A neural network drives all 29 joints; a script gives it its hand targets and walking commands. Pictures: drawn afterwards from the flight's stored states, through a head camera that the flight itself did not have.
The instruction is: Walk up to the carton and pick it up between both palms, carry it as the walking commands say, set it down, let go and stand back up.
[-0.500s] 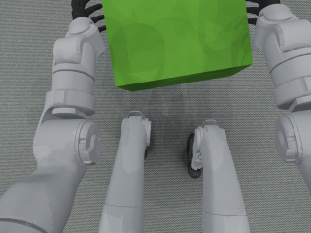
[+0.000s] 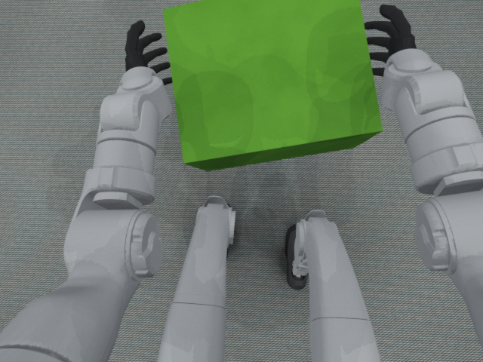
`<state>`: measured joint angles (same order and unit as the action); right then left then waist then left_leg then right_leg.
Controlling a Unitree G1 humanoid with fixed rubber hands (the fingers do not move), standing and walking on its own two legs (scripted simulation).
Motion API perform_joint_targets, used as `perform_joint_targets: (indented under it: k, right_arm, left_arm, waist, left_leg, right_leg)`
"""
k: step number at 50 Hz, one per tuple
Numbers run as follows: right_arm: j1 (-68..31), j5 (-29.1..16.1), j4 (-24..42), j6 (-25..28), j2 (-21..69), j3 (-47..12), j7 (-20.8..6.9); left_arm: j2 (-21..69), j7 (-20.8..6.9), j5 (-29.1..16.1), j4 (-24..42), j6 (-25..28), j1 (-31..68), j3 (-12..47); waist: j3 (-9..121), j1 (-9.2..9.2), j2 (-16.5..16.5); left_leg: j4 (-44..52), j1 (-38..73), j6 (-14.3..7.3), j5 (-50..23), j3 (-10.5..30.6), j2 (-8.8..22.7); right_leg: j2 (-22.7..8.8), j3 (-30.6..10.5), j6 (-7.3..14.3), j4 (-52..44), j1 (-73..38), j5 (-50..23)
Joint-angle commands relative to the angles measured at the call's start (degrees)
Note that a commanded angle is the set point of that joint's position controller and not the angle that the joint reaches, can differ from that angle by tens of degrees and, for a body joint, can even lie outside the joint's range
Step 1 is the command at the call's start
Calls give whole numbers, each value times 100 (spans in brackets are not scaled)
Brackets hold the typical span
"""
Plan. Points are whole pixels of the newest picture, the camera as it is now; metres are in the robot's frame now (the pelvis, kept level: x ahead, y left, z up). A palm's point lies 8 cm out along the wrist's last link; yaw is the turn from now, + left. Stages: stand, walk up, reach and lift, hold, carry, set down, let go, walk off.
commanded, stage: reach and lift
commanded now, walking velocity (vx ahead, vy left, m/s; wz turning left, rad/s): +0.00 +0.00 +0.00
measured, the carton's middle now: (268, 85) +0.52 +0.04 -0.12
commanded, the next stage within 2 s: none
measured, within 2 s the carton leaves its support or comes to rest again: neither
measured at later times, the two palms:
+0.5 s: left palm (117, 70) +0.45 +0.22 +0.04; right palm (428, 51) +0.50 -0.14 +0.04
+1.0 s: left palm (75, 48) +0.44 +0.22 +0.11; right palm (471, 28) +0.48 -0.13 +0.11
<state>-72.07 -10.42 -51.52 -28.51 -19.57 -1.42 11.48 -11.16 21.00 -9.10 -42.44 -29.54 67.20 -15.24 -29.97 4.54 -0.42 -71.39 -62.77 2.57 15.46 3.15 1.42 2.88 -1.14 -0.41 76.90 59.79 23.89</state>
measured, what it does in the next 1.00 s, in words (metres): rises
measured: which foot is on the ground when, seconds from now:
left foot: down 0.00-1.00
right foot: down 0.00-1.00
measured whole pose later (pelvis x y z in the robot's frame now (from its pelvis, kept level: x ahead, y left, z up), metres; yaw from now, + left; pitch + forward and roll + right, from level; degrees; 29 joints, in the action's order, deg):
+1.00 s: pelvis +0.02 +0.00 +0.10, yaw +1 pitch -6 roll -1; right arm -56.5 -4.9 -47.9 -29.0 -14.1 3.6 9.4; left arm -6.4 19.8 -3.8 -39.2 -32.2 54.9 -14.9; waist -28.9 4.5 -0.3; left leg -39.2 -27.7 2.6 5.4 3.2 1.4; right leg 1.9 -1.3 -0.2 44.7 24.9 13.7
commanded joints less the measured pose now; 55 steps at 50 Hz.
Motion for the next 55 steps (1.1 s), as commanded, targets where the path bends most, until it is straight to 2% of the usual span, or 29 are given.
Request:
perform_joint_targets:
  k: [1,4,8,9,10,13,15,17,18,22,24,25,26,30,31,32,34,36,37,39,40,41,43,46,47,48,50,52,55]
  right_arm:
    - [-4590,-693,3225,708,7148,-874,-2901]
    - [-4326,-650,3293,732,7248,-855,-2919]
    - [-4381,-628,3279,749,7246,-864,-2958]
    - [-4230,-562,3159,742,7287,-815,-2959]
    - [-4170,-628,3224,732,7360,-935,-2980]
    - [-4205,-595,3333,754,7351,-929,-2989]
    - [-4223,-613,3295,736,7385,-950,-3003]
    - [-4183,-482,2944,739,7339,-740,-3052]
    - [-4314,-561,3373,758,7362,-882,-3046]
    - [-4233,-520,3235,689,7516,-921,-3079]
    - [-4126,-559,3314,683,7459,-898,-3082]
    - [-4096,-501,3126,696,7459,-765,-3081]
    - [-4118,-432,3268,691,7393,-752,-3092]
    - [-4151,-417,3082,626,7594,-735,-3118]
    - [-4018,-483,3209,632,7601,-808,-3140]
    - [-3845,-275,2825,609,7535,-560,-3126]
    - [-3746,-285,3026,623,7385,-616,-3161]
    - [-3778,-230,3031,646,7429,-625,-3187]
    - [-3866,-311,3385,671,7340,-736,-3177]
    - [-3627,-190,3052,624,7270,-493,-3177]
    - [-3632,-242,3061,622,7471,-601,-3209]
    - [-3511,-198,3048,601,7420,-571,-3225]
    - [-3498,-234,3077,578,7522,-637,-3226]
    - [-3642,-389,3603,576,7421,-854,-3205]
    - [-3716,-219,3406,582,7191,-657,-3167]
    - [-3716,-304,3595,561,7337,-754,-3176]
    - [-3708,-457,3893,491,7453,-982,-3144]
    - [-3587,-252,3372,440,7327,-653,-3157]
    - [-3199,-257,3216,289,7706,-598,-3165]
  left_arm:
    - [6395,-3467,-430,2589,128,4505,3276]
    - [6457,-3486,-428,2769,142,4392,3344]
    - [6319,-3486,-310,2621,121,4326,3236]
    - [6581,-3508,-365,2523,113,4235,3331]
    - [6517,-3502,-322,2627,104,4076,3283]
    - [6621,-3540,-336,2563,101,4113,3384]
    - [6550,-3547,-280,2624,85,4110,3317]
    - [6410,-3549,-144,2354,77,4086,3151]
    - [6655,-3569,-316,2616,61,4168,3312]
    - [6611,-3607,-162,2419,40,3889,3155]
    - [6596,-3618,-283,2780,32,4119,3236]
    - [6594,-3627,-91,2394,8,3830,3072]
    - [6874,-3644,-165,2339,-19,3725,3168]
    - [6696,-3682,-74,2230,-23,3737,3036]
    - [6807,-3666,-184,2659,-44,3931,3258]
    - [6734,-3711,-63,2260,-52,3804,3108]
    - [6939,-3687,-117,2309,-87,3531,3196]
    - [6850,-3740,86,2037,-74,3260,2989]
    - [6998,-3748,-59,2301,-83,3341,3185]
    - [6930,-3717,-8,2246,-105,3344,3098]
    - [6876,-3718,-13,2291,-90,3350,3101]
    - [6966,-3731,-24,2390,-84,3296,3091]
    - [6725,-3727,78,2433,-132,3296,3095]
    - [6803,-3715,-101,2718,-169,3294,3298]
    - [6848,-3745,33,2083,-213,3033,3112]
    - [6953,-3729,-51,2517,-212,3177,3261]
    - [6899,-3729,-70,2663,-268,2985,3310]
    - [6821,-3748,44,2182,-290,2972,3098]
    - [6925,-3751,-16,2490,-342,2990,3129]
  waist:
    - [14858,52,275]
    - [15023,-35,176]
    - [14526,79,119]
    - [14462,-61,192]
    - [14563,100,121]
    - [14587,-1,171]
    - [14463,107,188]
    - [13716,82,195]
    - [14294,-99,123]
    - [14102,174,39]
    - [14290,11,107]
    - [13558,62,150]
    - [13814,-75,234]
    - [13371,86,-49]
    - [13848,-4,203]
    - [13172,-107,192]
    - [13301,-199,210]
    - [13135,-32,186]
    - [13628,-165,278]
    - [13039,-260,316]
    - [13119,-110,180]
    - [13040,-194,164]
    - [13102,-27,152]
    - [13437,-96,151]
    - [12714,-157,112]
    - [13114,-219,162]
    - [13277,30,194]
    - [12282,-101,145]
    - [12248,-47,78]
  left_leg:
    - [1174,5242,-97,-709,-498,-773]
    - [1340,5574,-83,-995,-475,-764]
    - [1548,5565,-98,-699,-430,-757]
    - [1599,5620,-76,-779,-438,-755]
    - [1685,5757,-111,-805,-439,-747]
    - [1807,5966,-84,-1035,-405,-770]
    - [1913,5966,-98,-846,-410,-748]
    - [2074,5763,-109,-451,-387,-730]
    - [2153,6240,-78,-501,-407,-740]
    - [2311,6299,-145,-740,-395,-731]
    - [2409,6525,-114,-771,-385,-707]
    - [2419,6170,-129,-597,-455,-714]
    - [2554,6581,-98,-659,-373,-698]
    - [2785,6640,-159,-485,-392,-695]
    - [2873,7051,-87,-825,-379,-679]
    - [2916,6594,-88,-507,-381,-651]
    - [3007,7111,-54,-766,-312,-596]
    - [3104,6949,-67,-874,-387,-643]
    - [3107,7395,-11,-1127,-330,-637]
    - [3276,7323,-1,-888,-243,-569]
    - [3346,7497,-23,-967,-297,-573]
    - [3358,7502,-19,-999,-317,-576]
    - [3461,7656,-42,-1211,-317,-589]
    - [3596,8100,-7,-1431,-325,-582]
    - [3642,7620,-4,-1030,-289,-555]
    - [3739,8015,-7,-1224,-309,-575]
    - [3771,8174,-34,-1514,-334,-592]
    - [3929,7889,-38,-1022,-310,-527]
    - [4082,8148,-49,-1164,-408,-574]
  right_leg:
    - [491,-185,73,-2066,-2894,-625]
    - [496,-174,84,-2303,-3210,-902]
    - [430,-209,87,-2554,-3195,-583]
    - [439,-193,106,-2584,-3222,-720]
    - [427,-221,84,-2670,-3357,-650]
    - [435,-219,121,-2847,-3533,-891]
    - [403,-224,77,-2924,-3506,-637]
    - [375,-207,94,-3094,-3239,-247]
    - [391,-157,93,-3226,-3684,-328]
    - [353,-261,85,-3413,-3850,-469]
    - [340,-270,96,-3523,-4072,-531]
    - [298,-268,86,-3582,-3851,-345]
    - [317,-238,128,-3625,-3946,-467]
    - [310,-265,101,-3959,-4072,-150]
    - [310,-255,123,-3998,-4335,-555]
    - [269,-277,134,-4080,-4104,-325]
    - [277,-273,171,-4163,-4154,-544]
    - [253,-278,134,-4315,-4261,-573]
    - [286,-257,172,-4317,-4438,-819]
    - [280,-259,190,-4379,-4207,-695]
    - [306,-222,172,-4441,-4339,-758]
    - [284,-221,159,-4497,-4386,-741]
    - [263,-270,161,-4631,-4558,-904]
    - [293,-239,130,-4780,-4932,-1114]
    - [262,-285,172,-4808,-4667,-760]
    - [271,-215,142,-4893,-4934,-973]
    - [269,-291,116,-4932,-5302,-1196]
    - [220,-262,151,-5130,-4752,-632]
    - [223,-201,103,-5228,-5093,-837]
